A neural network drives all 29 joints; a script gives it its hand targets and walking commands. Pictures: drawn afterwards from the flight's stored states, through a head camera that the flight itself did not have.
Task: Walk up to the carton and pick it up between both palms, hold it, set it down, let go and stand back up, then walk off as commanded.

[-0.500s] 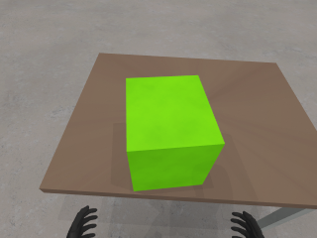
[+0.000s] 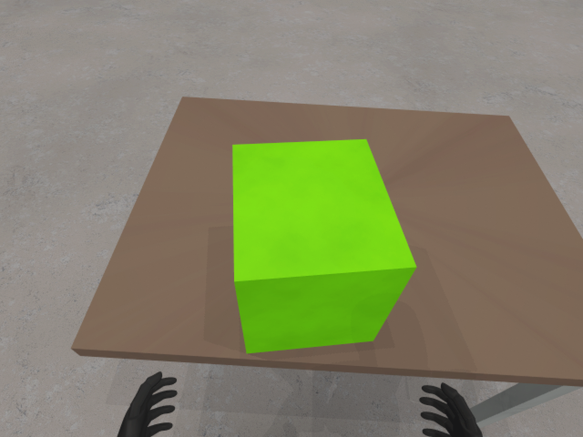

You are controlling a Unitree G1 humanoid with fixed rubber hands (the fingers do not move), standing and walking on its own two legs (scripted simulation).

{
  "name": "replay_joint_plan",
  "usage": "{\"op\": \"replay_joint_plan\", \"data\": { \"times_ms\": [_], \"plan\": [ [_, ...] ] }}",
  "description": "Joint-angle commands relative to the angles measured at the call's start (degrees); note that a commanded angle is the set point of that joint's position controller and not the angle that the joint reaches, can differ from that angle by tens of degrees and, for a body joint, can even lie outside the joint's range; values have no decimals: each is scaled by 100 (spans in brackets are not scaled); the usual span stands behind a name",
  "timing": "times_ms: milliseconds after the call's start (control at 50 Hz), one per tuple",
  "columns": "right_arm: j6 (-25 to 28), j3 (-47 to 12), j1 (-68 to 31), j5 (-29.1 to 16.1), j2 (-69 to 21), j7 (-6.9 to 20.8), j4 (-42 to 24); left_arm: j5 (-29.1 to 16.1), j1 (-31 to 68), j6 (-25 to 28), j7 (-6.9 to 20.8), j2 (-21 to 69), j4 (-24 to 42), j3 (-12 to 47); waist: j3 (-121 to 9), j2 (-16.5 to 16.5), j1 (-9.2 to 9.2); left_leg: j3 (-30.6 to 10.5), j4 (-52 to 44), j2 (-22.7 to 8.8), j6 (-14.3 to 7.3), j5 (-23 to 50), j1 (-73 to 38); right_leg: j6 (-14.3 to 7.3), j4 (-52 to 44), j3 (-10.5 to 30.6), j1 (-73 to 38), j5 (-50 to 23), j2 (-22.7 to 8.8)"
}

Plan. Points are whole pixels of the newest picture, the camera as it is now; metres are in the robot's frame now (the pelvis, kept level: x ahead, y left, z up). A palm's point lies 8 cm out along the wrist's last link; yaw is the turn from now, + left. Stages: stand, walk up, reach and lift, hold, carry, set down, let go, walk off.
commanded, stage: let go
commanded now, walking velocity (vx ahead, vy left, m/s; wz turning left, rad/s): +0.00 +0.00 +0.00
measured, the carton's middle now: (305, 247) +0.40 +0.01 +0.00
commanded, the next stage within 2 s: stand in 0.10 s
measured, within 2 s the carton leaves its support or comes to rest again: neither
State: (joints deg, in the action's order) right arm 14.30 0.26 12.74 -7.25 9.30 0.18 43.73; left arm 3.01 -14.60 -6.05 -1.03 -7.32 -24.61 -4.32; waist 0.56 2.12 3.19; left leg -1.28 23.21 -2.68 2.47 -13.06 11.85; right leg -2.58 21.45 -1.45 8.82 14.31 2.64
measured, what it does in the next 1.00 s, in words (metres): stands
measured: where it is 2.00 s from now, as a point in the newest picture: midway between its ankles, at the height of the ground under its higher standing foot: outside the picture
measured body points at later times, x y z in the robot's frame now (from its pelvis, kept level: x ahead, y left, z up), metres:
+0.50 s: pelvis +0.00 +0.02 +0.00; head +0.00 +0.05 +0.45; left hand +0.08 +0.28 -0.14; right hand +0.13 -0.25 -0.10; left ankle -0.01 +0.15 -0.74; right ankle -0.04 -0.09 -0.74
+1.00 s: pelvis -0.01 +0.02 +0.00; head -0.01 +0.05 +0.45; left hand +0.04 +0.29 -0.15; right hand +0.11 -0.25 -0.10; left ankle -0.01 +0.15 -0.74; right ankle -0.04 -0.09 -0.74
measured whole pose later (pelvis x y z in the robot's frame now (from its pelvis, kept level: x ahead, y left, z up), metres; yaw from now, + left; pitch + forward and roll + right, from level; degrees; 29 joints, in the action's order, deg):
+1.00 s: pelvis -0.01 +0.02 +0.00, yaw +0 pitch -1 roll -2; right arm 1.3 0.2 12.5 -4.9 16.4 0.0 49.3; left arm 3.0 -14.5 1.0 -1.0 -14.4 -53.6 -4.3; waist 0.3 2.1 3.2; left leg -1.3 28.2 -2.2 0.5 -15.4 11.9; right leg -1.0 21.5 -1.5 6.5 14.1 2.2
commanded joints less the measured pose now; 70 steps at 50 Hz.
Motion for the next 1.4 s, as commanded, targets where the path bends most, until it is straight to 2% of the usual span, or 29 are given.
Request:
{"op": "replay_joint_plan", "data": {
  "times_ms": [0, 100, 120, 140, 180, 220, 260, 320, 340, 420, 440, 500, 540, 640, 720, 740, 760, 800, 860, 920, 980, 1000, 1020, 1220, 1240, 1280, 1300, 1340, 1380],
  "plan": [
    [240, 379, -711, 873, 972, -112, -428, -314, 822, 226, 83, -1327, 671, 226, -426, 126, -538, 347, 28, 349, -218, 829, -1257, 336, -369, 238, 180, -2023, -434],
    [224, 431, -722, 877, 1064, -117, -476, -319, 764, 252, 65, -1409, 650, 191, -423, 75, -486, 328, 40, 351, -221, 882, -1266, 320, -377, 215, 211, -1932, -433],
    [-377, 455, -27, 1191, 1706, -150, -278, -55, 20, 546, -49, -1934, -222, -298, -1025, 3, 110, -83, 554, -326, -380, 2774, -493, 261, 247, 419, -614, -2315, -886],
    [-632, 522, -158, 1123, 1674, -182, -327, -63, -308, 642, -66, -2042, -393, -364, -1052, 244, 72, -53, 721, -337, -435, 2807, -447, 298, 257, 449, -674, -2555, -925],
    [-823, 528, -303, 1106, 1631, -206, -437, -54, -99, 750, -21, -1942, -500, -373, -941, 43, -9, -20, 653, -303, -424, 2426, -372, 283, 224, 453, -543, -2355, -898],
    [-945, 474, -234, 1030, 1560, -185, -485, -43, 2, 778, -6, -1842, -668, -316, -580, -159, -89, -75, 423, -261, -423, 1632, -243, 244, -28, 518, -289, -1479, -849],
    [-1002, 486, -185, 997, 1669, -160, -426, -34, 137, 808, 6, -1865, -838, -289, -264, 34, -134, -166, 346, -256, -480, 1023, -120, 200, -239, 628, 26, -718, -857],
    [-1039, 412, -301, 1013, 1667, -100, -386, -45, 168, 868, 22, -1962, -1163, -271, -267, -149, -127, -205, 307, -272, -524, 774, -159, 140, -366, 771, 204, -216, -895],
    [-1033, 418, -291, 1018, 1735, -85, -351, -56, 92, 867, 24, -2006, -1278, -255, -309, -291, -96, -244, 311, -300, -543, 848, -170, 112, -379, 811, 131, -288, -897],
    [-1052, 376, -344, 1003, 1866, -104, -222, -100, 160, 902, 56, -2083, -1661, -253, -286, -330, -102, -365, 202, -368, -573, 1183, -168, 134, -260, 693, -64, -828, -841],
    [-1067, 368, -285, 994, 1922, -111, -194, -109, 123, 904, 59, -2085, -1752, -256, -316, -468, -136, -369, 194, -393, -567, 1267, -202, 99, -196, 704, -119, -935, -867],
    [-1082, 385, -330, 979, 1993, -123, -150, -122, 157, 882, 66, -2078, -1945, -238, -320, -450, -151, -369, 177, -390, -583, 1409, -292, 121, -199, 656, -178, -1121, -849],
    [-1091, 393, -372, 972, 2028, -133, -130, -126, 199, 871, 76, -2119, -2061, -225, -207, -344, -136, -451, 145, -425, -602, 1481, -262, 107, -230, 632, -173, -1068, -847],
    [-1132, 366, -317, 973, 2053, -130, -19, -121, 232, 877, 63, -2151, -2301, -201, -223, -572, -211, -454, 109, -398, -596, 1356, -255, 121, -284, 633, -254, -1104, -881],
    [-1128, 377, -434, 977, 2040, -136, 30, -149, 173, 903, 91, -2169, -2462, -181, -165, -593, -135, -481, 6, -411, -618, 1152, -202, 99, -324, 691, -236, -861, -899],
    [-1128, 366, -452, 949, 2017, -135, 32, -135, 230, 893, 87, -2251, -2475, -219, -214, -465, -122, -474, 35, -396, -582, 1217, -223, 87, -329, 673, -273, -837, -891],
    [-1130, 373, -468, 962, 2071, -142, 56, -134, 300, 883, 76, -2179, -2484, -195, -81, -549, -169, -441, 52, -373, -586, 1115, -161, 66, -362, 709, -178, -896, -900],
    [-1135, 318, -424, 957, 1995, -139, 95, -148, 263, 901, 74, -2269, -2561, -207, -202, -646, -179, -459, 25, -410, -564, 1255, -285, 100, -346, 649, -262, -923, -896],
    [-1137, 334, -415, 942, 2019, -159, 167, -170, 244, 896, 84, -2215, -2649, -183, -130, -530, -163, -497, 0, -416, -597, 1305, -218, 92, -344, 654, -315, -1010, -905],
    [-1144, 345, -417, 924, 2081, -160, 221, -188, 243, 903, 76, -2208, -2695, -163, -123, -710, -186, -426, 7, -403, -575, 1370, -297, 82, -357, 682, -271, -1185, -931],
    [-1142, 333, -390, 925, 2047, -167, 273, -187, 245, 907, 79, -2241, -2762, -177, -199, -554, -181, -469, -20, -424, -584, 1483, -397, 72, -294, 619, -313, -1230, -930],
    [-1136, 333, -498, 922, 2038, -170, 237, -200, 256, 909, 83, -2181, -2749, -169, -197, -740, -137, -450, 14, -411, -590, 1609, -389, 67, -309, 668, -308, -1296, -923],
    [-1139, 335, -479, 908, 2014, -173, 247, -185, 265, 913, 68, -2200, -2791, -155, -164, -716, -205, -430, -14, -407, -567, 1596, -386, 63, -327, 643, -309, -1374, -922],
    [-1148, 331, -509, 905, 2034, -173, 373, -201, 275, 919, 78, -2245, -2932, -173, -240, -660, -211, -475, -53, -447, -573, 1582, -456, 32, -332, 626, -384, -1366, -943],
    [-1142, 317, -439, 903, 2046, -180, 366, -209, 286, 910, 73, -2238, -2973, -149, -162, -846, -243, -474, -61, -444, -570, 1554, -410, 40, -377, 681, -339, -1347, -954],
    [-1147, 299, -447, 898, 2006, -190, 418, -208, 344, 926, 78, -2255, -2964, -186, -214, -757, -200, -463, -74, -453, -571, 1630, -412, 39, -349, 692, -423, -1415, -963],
    [-1155, 326, -505, 892, 2025, -190, 420, -207, 313, 914, 74, -2226, -2964, -173, -221, -860, -185, -439, -88, -443, -550, 1681, -414, 44, -339, 661, -431, -1453, -960],
    [-1141, 328, -449, 885, 2048, -193, 446, -208, 294, 908, 52, -2257, -3018, -180, -165, -694, -214, -437, -84, -432, -523, 1688, -456, 52, -347, 629, -382, -1518, -953],
    [-1145, 323, -444, 900, 2084, -206, 485, -224, 304, 914, 55, -2236, -3051, -164, -141, -761, -183, -452, -69, -427, -547, 1740, -428, 46, -356, 666, -417, -1455, -969]
  ]
}}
